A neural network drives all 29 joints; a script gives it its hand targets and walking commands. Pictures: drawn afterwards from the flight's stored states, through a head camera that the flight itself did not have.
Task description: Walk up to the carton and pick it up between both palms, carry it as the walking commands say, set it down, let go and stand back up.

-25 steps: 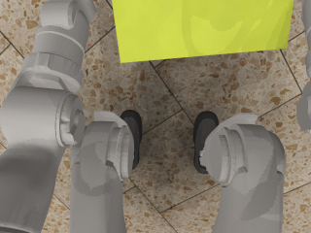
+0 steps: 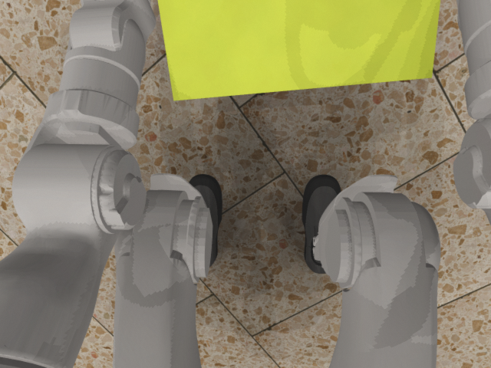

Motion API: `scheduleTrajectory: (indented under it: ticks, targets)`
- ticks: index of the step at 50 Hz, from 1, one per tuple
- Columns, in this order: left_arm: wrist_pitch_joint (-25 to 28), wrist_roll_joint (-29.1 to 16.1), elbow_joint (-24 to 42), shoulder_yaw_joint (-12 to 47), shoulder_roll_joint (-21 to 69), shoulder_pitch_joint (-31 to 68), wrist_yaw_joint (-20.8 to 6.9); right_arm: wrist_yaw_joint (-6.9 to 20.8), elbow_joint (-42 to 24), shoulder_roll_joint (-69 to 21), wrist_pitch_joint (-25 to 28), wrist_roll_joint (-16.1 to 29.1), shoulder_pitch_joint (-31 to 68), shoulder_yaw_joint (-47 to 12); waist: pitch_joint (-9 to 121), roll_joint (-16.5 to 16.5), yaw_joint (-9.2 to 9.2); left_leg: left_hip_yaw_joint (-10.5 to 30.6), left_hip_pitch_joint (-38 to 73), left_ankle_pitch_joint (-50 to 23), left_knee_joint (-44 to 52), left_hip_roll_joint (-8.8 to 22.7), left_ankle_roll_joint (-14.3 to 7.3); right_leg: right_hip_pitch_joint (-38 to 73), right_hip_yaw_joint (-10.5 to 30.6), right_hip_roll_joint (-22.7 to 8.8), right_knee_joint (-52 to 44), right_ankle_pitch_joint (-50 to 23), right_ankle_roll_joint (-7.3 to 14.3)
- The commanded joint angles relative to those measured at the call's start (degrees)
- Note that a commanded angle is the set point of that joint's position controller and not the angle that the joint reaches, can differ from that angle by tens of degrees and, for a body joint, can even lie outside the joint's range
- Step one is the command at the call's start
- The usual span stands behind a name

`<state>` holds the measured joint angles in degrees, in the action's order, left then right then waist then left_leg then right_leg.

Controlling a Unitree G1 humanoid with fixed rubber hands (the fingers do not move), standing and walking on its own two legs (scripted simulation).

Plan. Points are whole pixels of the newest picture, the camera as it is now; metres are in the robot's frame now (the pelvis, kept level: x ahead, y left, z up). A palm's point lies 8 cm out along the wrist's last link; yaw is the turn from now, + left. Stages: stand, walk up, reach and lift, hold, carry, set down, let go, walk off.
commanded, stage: reach and lift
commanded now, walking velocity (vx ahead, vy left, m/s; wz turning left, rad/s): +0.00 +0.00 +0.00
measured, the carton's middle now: out of the picture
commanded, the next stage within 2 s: none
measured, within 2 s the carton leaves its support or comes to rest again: leaves its support in 0.46 s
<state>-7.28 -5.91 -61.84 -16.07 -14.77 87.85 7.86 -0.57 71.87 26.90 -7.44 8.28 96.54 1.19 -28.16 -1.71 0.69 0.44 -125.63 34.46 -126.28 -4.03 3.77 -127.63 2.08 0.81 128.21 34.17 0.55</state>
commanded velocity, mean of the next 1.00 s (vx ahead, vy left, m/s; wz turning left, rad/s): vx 0.00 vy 0.00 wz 0.00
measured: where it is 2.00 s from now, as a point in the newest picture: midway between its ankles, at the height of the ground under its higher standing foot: (260, 237)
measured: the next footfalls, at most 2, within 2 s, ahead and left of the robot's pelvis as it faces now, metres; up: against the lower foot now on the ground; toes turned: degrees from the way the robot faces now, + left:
none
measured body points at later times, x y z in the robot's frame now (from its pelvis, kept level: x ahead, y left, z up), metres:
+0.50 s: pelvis +0.01 +0.00 +0.00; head +0.38 -0.04 +0.24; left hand +0.57 +0.14 -0.18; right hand +0.58 -0.21 -0.17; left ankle +0.11 +0.13 -0.33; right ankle +0.11 -0.12 -0.33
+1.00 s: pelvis +0.01 +0.00 +0.04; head +0.36 -0.05 +0.30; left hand +0.57 +0.13 -0.10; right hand +0.58 -0.22 -0.10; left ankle +0.11 +0.13 -0.33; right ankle +0.11 -0.12 -0.33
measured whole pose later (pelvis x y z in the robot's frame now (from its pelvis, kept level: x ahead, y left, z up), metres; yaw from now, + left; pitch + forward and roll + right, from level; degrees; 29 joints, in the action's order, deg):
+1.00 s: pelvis +0.01 +0.00 +0.04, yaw +0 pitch +43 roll +4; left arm -18.4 1.4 -44.7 -24.6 -8.6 76.9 7.3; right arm 0.8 53.7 20.3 -18.7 -4.1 85.1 13.9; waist -10.9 -1.6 -0.1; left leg 1.1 -127.6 33.3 -117.8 -4.5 4.3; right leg -130.2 2.9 3.3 119.6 32.1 -0.1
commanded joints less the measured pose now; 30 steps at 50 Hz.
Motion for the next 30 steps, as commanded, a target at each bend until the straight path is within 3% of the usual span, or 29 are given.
scheduleTrajectory:
  ticks: [1,6,13,19,23,30]
  targets:
    - [-1.5,-1.0,9.5,12.7,42.4,29.2,-14.3,14.1,-10.6,-48.2,-2.0,0.7,19.1,-6.2,63.8,2.1,0.01,-5.7,26.9,-16.4,6.7,-3.3,-2.6,30.6,-2.4,2.7,-9.8,-19.0,0.2]
    - [-2.9,-2.3,11.6,13.9,46.1,27.8,-15.7,16.3,-12.9,-50.7,-3.4,0.5,17.6,-6.3,62.3,1.8,0.68,-5.6,25.4,-16.0,6.4,-3.5,-2.9,28.7,-2.7,2.6,-9.3,-18.4,0.9]
    - [-3.0,-4.2,13.2,15.0,46.8,27.2,-16.0,16.9,-15.4,-52.6,-4.2,0.6,16.3,-7.5,63.0,3.5,0.56,-5.6,21.9,-16.7,6.2,-3.3,-3.3,31.7,-2.0,2.5,-8.8,-22.2,1.4]
    - [-2.4,-7.0,18.2,18.4,47.8,31.0,-15.1,15.9,-21.3,-53.5,-3.7,2.9,20.2,-10.3,76.2,3.8,0.04,-6.2,25.0,-20.9,6.1,-3.3,-2.9,39.3,-2.2,2.8,-8.1,-28.5,1.0]
    - [-2.3,-8.9,22.7,20.9,48.1,35.0,-14.0,14.6,-24.3,-53.5,-3.7,3.6,22.8,-10.9,86.4,4.2,0.72,-6.6,27.3,-23.2,6.6,-3.3,-2.4,44.0,-2.8,3.1,-8.2,-32.2,0.6]
    - [-4.0,-6.4,24.1,20.2,48.6,36.8,-13.2,15.0,-19.4,-56.6,-6.1,0.3,19.1,-7.1,87.0,3.2,0.31,-6.8,29.1,-20.0,9.6,-3.1,-2.1,38.8,-4.2,3.4,-11.0,-25.3,0.3]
